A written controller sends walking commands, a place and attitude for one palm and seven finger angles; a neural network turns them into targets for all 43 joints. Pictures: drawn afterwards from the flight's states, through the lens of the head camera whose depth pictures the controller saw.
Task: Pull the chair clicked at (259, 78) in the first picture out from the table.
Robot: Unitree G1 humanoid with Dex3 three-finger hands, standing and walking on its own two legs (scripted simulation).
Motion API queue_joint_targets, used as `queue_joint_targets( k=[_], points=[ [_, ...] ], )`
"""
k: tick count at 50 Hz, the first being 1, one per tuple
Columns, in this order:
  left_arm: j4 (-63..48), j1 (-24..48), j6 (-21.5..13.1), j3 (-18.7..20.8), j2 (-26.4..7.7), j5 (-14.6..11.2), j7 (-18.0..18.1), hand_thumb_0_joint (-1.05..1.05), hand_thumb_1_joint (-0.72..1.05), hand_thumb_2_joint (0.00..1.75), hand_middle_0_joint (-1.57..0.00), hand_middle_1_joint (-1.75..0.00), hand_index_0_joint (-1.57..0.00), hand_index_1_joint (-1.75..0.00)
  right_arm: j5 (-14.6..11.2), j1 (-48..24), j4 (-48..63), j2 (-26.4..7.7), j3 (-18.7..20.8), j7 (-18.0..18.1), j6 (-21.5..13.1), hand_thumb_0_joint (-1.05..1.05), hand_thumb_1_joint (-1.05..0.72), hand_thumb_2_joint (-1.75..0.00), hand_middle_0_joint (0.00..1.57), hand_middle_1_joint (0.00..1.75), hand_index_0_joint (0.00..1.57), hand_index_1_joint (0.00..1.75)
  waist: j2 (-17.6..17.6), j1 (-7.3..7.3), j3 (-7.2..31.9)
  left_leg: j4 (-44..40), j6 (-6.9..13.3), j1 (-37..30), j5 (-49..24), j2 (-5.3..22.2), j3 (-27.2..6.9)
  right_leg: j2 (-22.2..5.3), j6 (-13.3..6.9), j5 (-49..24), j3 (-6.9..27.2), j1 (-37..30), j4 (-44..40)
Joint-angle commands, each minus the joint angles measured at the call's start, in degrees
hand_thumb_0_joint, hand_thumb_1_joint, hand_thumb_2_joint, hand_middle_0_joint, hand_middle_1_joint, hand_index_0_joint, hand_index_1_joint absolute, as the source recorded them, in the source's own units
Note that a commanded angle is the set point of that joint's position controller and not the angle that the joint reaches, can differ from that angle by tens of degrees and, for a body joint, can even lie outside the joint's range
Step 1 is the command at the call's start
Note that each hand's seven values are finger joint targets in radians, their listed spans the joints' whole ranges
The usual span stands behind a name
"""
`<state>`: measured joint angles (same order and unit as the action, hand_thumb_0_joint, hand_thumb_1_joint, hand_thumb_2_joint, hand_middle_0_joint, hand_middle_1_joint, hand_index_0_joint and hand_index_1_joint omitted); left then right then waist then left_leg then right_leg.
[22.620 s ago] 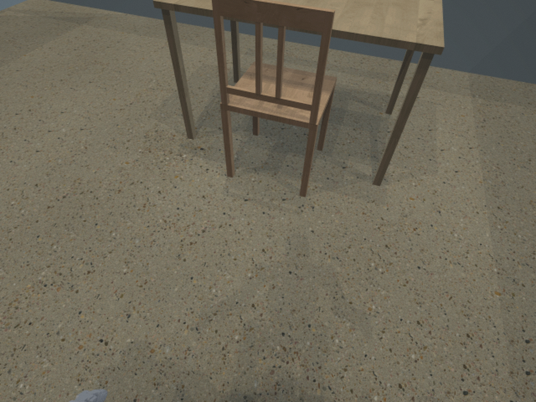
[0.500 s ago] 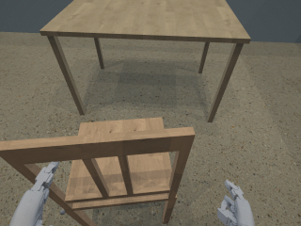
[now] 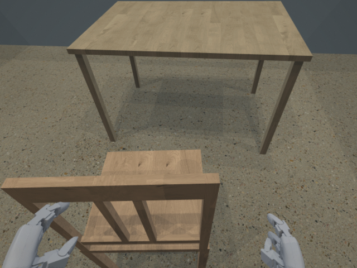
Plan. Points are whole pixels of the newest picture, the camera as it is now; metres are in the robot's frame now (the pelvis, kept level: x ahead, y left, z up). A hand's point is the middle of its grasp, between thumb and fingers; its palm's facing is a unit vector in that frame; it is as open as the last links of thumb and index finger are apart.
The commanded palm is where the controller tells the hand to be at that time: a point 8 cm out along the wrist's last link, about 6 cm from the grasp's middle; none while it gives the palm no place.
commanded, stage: draw the hand back to the body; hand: left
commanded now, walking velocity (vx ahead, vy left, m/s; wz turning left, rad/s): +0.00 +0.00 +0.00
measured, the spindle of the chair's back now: (115, 221) +0.24 +0.21 -0.09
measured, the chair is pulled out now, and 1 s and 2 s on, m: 0.60 0.60 0.60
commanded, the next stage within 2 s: step back with the hand held close in 0.44 s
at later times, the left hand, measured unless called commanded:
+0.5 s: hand (11, 192) +0.17 +0.26 +0.20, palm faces +0.57 -0.68 -0.46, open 6.9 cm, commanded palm +0.11 +0.29 +0.19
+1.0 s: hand (7, 219) +0.14 +0.28 +0.16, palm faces +0.37 -0.75 -0.54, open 7.4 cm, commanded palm +0.08 +0.31 +0.19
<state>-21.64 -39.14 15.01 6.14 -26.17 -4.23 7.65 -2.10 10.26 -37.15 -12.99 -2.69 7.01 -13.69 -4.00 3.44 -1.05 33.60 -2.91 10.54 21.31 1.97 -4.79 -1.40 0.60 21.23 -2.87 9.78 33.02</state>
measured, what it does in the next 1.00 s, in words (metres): shifts its weight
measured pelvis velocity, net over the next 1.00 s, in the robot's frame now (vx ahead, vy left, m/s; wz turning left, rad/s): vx -0.07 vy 0.02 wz -0.04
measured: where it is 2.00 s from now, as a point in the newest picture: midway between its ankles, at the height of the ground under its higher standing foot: outside the picture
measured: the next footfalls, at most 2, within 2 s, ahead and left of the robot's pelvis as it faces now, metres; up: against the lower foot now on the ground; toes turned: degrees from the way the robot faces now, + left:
none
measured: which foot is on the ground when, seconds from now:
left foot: down 0.00-1.00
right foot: down 0.00-1.00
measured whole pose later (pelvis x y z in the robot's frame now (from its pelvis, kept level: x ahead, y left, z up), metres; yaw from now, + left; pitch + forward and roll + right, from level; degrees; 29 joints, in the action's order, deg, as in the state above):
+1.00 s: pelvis -0.07 +0.02 +0.01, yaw -2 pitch +0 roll +0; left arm -27.4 -33.1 -7.6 23.6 -24.3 -2.9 9.3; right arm -1.6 9.1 -36.0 -11.9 1.9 5.8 -2.0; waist -2.3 0.3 -3.7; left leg 29.0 -1.5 16.1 12.6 0.9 -2.1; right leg -2.4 2.0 12.0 -0.2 16.4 28.8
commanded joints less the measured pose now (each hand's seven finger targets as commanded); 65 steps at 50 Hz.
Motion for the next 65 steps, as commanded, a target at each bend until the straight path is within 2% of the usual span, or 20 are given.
queue_joint_targets(
  k=[1,4,5,14,20,23,25,28,29,31,32,35,36,39,42,47,54,58,60,65],
  points=[
    [-35.2,18.0,-14.8,23.3,-16.4,1.1,6.8,0.00,0.83,0.87,-0.19,-0.29,-0.19,-0.29,-0.7,-5.5,8.0,-5.2,2.1,-0.1,-3.9,0.00,-0.90,-0.90,0.20,0.30,0.20,0.30,-9.9,0.00,13.7,-3.0,2.7,-5.1,-30.9,0.0,3.3,-2.4,-1.5,-29.9,-1.8,-4.6,-1.8],
    [-36.0,19.2,-14.4,24.5,-18.5,1.3,7.1,0.00,0.90,0.90,-0.20,-0.30,-0.20,-0.30,-1.1,-5.0,7.3,-5.4,2.3,-0.2,-4.3,0.00,-0.90,-0.90,0.20,0.30,0.20,0.30,-11.9,0.23,14.4,-3.1,2.7,-5.4,-31.4,0.0,3.1,-2.6,-1.5,-29.4,-2.0,-4.8,-1.7],
    [-35.1,18.7,-14.3,23.8,-17.1,1.1,7.0,0.00,0.90,0.90,-0.20,-0.30,-0.20,-0.30,-1.0,-5.4,7.4,-5.2,2.1,-0.3,-4.3,0.00,-0.90,-0.90,0.20,0.30,0.20,0.30,-10.7,0.12,12.6,-3.4,2.5,-4.9,-30.7,0.1,3.0,-2.4,-1.5,-28.6,-2.3,-4.1,-1.7],
    [-33.5,18.9,-15.3,23.8,-16.7,1.5,6.6,0.00,0.90,0.90,-0.20,-0.30,-0.20,-0.30,-0.9,-6.4,6.5,-5.3,2.2,-0.5,-5.6,0.00,-0.90,-0.90,0.20,0.30,0.20,0.30,-9.6,0.23,13.2,-3.4,2.7,-4.6,-26.2,0.0,3.2,-2.4,-1.6,-25.9,-1.6,-3.4,-2.0],
    [-17.1,22.1,-18.3,21.9,-9.1,1.8,4.8,0.00,0.90,0.90,-0.20,-0.30,-0.20,-0.30,0.2,-7.5,6.3,-5.5,2.7,-0.5,-3.6,0.00,-0.90,-0.90,0.20,0.30,0.20,0.30,1.3,-0.99,5.6,-4.3,3.4,-3.6,-17.5,0.2,3.7,-2.6,-0.8,-20.7,-0.5,0.1,-6.0],
    [-2.0,15.7,-19.0,20.5,-3.0,1.1,2.7,0.00,0.90,0.90,-0.20,-0.30,-0.20,-0.30,0.4,-9.3,6.0,-5.4,4.1,-1.3,-0.1,0.00,-0.90,-0.90,0.20,0.30,0.20,0.30,10.1,-0.74,0.6,-5.2,3.9,-0.4,-14.0,0.4,4.2,-2.5,-0.2,-18.0,-0.5,0.7,-7.7],
    [1.4,12.1,-19.5,18.0,0.2,0.7,1.0,0.00,0.90,0.90,-0.20,-0.30,-0.20,-0.30,-0.1,-9.9,6.7,-5.2,4.5,-2.1,2.5,0.00,-0.90,-0.90,0.20,0.30,0.20,0.30,8.3,-0.33,-1.2,-5.9,3.9,1.1,-12.8,0.4,4.3,-2.8,-0.3,-16.4,0.0,0.7,-8.7],
    [-5.8,14.4,-21.8,16.7,-1.0,0.4,0.3,0.00,0.90,0.90,-0.20,-0.30,-0.20,-0.30,0.1,-11.0,8.9,-5.4,4.6,-2.3,3.8,0.00,-0.90,-0.90,0.20,0.30,0.20,0.30,5.5,-0.18,1.0,-6.6,4.3,0.1,-12.0,0.4,4.2,-3.1,-0.4,-13.8,0.7,0.2,-9.5],
    [-10.9,24.0,-25.2,25.4,-10.9,0.5,0.6,0.00,0.90,0.90,-0.20,-0.30,-0.20,-0.30,-0.2,-7.3,10.8,-6.5,4.0,-2.7,4.9,0.00,-0.90,-0.90,0.20,0.30,0.20,0.30,1.3,-2.39,-4.2,-6.0,5.0,4.7,-7.5,0.8,1.9,-6.3,-1.2,-11.9,7.6,4.2,-14.3],
    [-11.9,18.4,-26.2,25.4,-9.6,0.8,0.5,0.00,0.90,0.90,-0.20,-0.30,-0.20,-0.30,0.3,-7.1,9.7,-5.2,5.1,-2.8,5.9,0.00,-0.90,-0.90,0.20,0.30,0.20,0.30,8.9,-2.78,-1.5,-0.4,4.8,3.6,-5.1,-0.2,3.1,-10.1,-3.7,-11.1,10.4,5.1,-17.1],
    [-13.1,14.5,-26.3,25.2,-8.6,0.8,0.5,0.00,0.90,0.90,-0.20,-0.30,-0.20,-0.30,0.5,-7.4,10.5,-5.1,5.0,-2.9,6.4,0.00,-0.90,-0.90,0.20,0.30,0.20,0.30,8.3,-2.66,0.7,-1.6,4.7,2.6,-6.5,0.1,2.4,-10.4,-4.2,-12.5,9.9,4.1,-16.1],
    [-18.4,9.0,-27.4,27.8,-9.7,0.6,1.6,0.00,0.90,0.90,-0.20,-0.30,-0.20,-0.30,0.5,-8.0,11.4,-5.7,5.3,-2.0,7.5,0.00,-0.90,-0.90,0.20,0.30,0.20,0.30,-3.8,-2.28,5.8,-9.5,4.8,1.0,-19.3,3.3,0.1,-6.2,-2.2,-18.7,4.8,-0.9,-8.7],
    [-17.5,7.5,-27.3,27.5,-8.8,0.7,1.8,0.00,0.90,0.90,-0.20,-0.30,-0.20,-0.30,0.4,-8.3,11.7,-5.3,5.3,-1.9,7.8,0.00,-0.90,-0.90,0.20,0.30,0.20,0.30,-4.7,-2.13,7.5,-9.2,4.8,0.8,-23.9,3.6,0.6,-5.3,-1.3,-21.5,3.9,-2.4,-7.3],
    [-17.7,6.9,-27.1,26.9,-8.4,1.0,2.0,0.00,0.90,0.90,-0.20,-0.30,-0.20,-0.30,0.2,-7.6,11.2,-5.7,6.2,-1.6,8.5,0.00,-0.90,-0.90,0.20,0.30,0.20,0.30,-3.3,-2.61,10.4,-8.4,4.2,0.3,-30.7,4.2,0.9,-5.1,-0.9,-28.0,2.8,-4.8,-5.4],
    [-16.2,5.4,-26.6,25.6,-7.1,1.2,2.2,0.00,0.90,0.90,-0.20,-0.30,-0.20,-0.30,0.3,-7.8,11.3,-5.9,6.7,-1.4,8.7,0.00,-0.90,-0.90,0.20,0.30,0.20,0.30,-0.4,-2.37,10.6,-8.5,4.2,0.9,-32.2,5.0,0.5,-4.4,-0.3,-26.4,2.1,-3.5,-4.5],
    [-17.0,5.6,-25.9,24.6,-6.8,1.4,2.8,0.00,0.90,0.90,-0.20,-0.30,-0.20,-0.30,0.5,-8.0,11.0,-5.7,6.6,-1.0,8.4,0.00,-0.90,-0.90,0.20,0.30,0.20,0.30,0.0,-2.16,8.7,-10.3,4.6,6.5,-20.8,5.6,-0.3,-3.8,0.0,-18.0,2.4,-1.8,-4.7],
    [-18.6,8.5,-26.3,26.4,-9.5,1.7,4.0,0.00,0.90,0.90,-0.20,-0.30,-0.20,-0.30,0.7,-6.3,10.7,-5.4,6.2,-0.4,8.0,0.00,-0.90,-0.90,0.20,0.30,0.20,0.30,1.7,-2.83,4.8,-9.1,4.3,11.8,1.6,2.7,0.1,-5.0,-1.4,-3.0,7.1,4.5,-11.4],
    [-18.0,10.6,-26.8,25.1,-8.1,1.9,4.1,0.00,0.90,0.90,-0.20,-0.30,-0.20,-0.30,1.2,-5.6,11.3,-5.4,5.4,-0.7,7.4,0.00,-0.90,-0.90,0.20,0.30,0.20,0.30,2.2,-3.14,3.1,-8.3,4.1,12.6,5.7,2.4,-0.4,-4.8,-1.3,5.7,7.1,8.7,-13.4],
    [-18.5,10.8,-27.0,24.4,-7.2,2.0,4.1,0.00,0.90,0.90,-0.20,-0.30,-0.20,-0.30,1.2,-5.5,11.4,-5.7,5.2,-0.5,6.9,0.00,-0.90,-0.90,0.20,0.30,0.20,0.30,-2.1,-3.18,3.0,-11.6,4.7,14.2,8.3,3.8,-2.0,-3.3,-0.7,5.9,5.5,7.4,-11.0],
    [-19.9,9.8,-27.8,25.1,-7.5,1.9,4.0,0.00,0.90,0.90,-0.20,-0.30,-0.20,-0.30,1.1,-5.4,11.6,-5.9,5.3,-0.9,5.7,0.00,-0.90,-0.90,0.20,0.30,0.20,0.30,-3.7,-2.76,5.7,-13.0,5.5,17.5,5.6,4.9,-3.4,-1.9,-0.1,-3.8,3.8,0.7,-5.8]
  ],
)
